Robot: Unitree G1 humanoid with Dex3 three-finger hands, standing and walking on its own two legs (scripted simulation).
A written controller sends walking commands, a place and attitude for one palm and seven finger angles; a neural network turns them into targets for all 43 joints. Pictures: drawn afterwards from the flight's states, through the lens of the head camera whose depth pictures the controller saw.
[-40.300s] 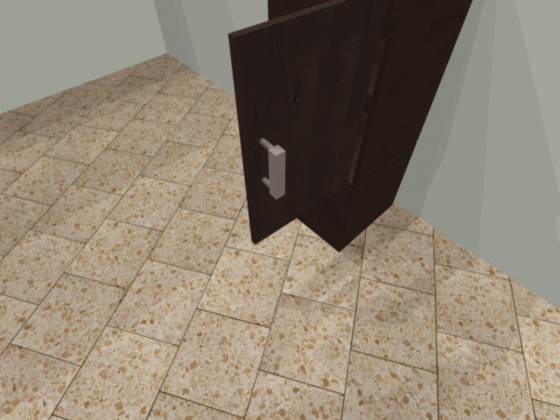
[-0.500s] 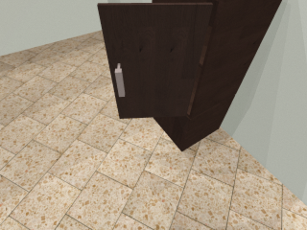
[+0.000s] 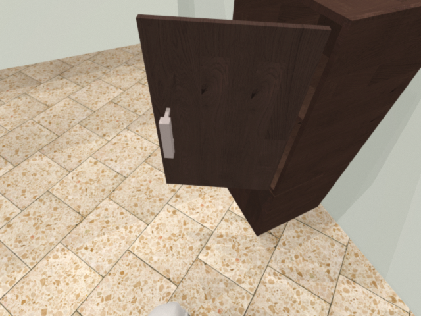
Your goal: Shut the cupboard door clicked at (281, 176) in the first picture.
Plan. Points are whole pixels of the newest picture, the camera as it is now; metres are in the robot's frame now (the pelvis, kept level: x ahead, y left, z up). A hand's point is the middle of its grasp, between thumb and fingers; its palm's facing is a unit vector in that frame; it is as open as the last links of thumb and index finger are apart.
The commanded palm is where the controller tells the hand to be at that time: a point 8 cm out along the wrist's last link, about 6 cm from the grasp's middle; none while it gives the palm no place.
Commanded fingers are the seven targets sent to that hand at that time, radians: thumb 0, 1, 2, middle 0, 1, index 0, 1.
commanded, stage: take the last steps up to it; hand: left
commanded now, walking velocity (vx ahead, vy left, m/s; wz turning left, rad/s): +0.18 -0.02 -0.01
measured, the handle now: (168, 133) +0.56 +0.17 -0.04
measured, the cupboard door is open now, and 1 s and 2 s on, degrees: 61 61 61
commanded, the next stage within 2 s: come to a stop and stand still in 0.08 s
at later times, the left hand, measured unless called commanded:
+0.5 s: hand (145, 298) +0.18 +0.16 -0.17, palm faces -0.02 -0.97 -0.23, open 7.3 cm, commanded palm none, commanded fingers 0.00 0.90 0.90 -0.20 -0.30 -0.20 -0.30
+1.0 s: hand out of the picture +0.10 +0.23 -0.17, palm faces +0.03 -0.98 -0.22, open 7.4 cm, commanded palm none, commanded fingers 0.00 0.90 0.90 -0.20 -0.30 -0.20 -0.30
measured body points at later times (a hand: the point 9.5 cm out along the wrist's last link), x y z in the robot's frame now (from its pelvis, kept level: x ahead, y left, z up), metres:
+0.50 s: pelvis +0.11 -0.03 +0.00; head +0.15 -0.03 +0.45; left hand +0.18 +0.21 -0.15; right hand +0.12 -0.26 -0.16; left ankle +0.09 +0.09 -0.72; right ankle +0.15 -0.15 -0.73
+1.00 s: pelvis +0.08 +0.04 +0.01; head +0.11 +0.05 +0.46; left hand +0.10 +0.28 -0.15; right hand +0.13 -0.20 -0.14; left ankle +0.07 +0.11 -0.73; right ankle +0.02 -0.10 -0.71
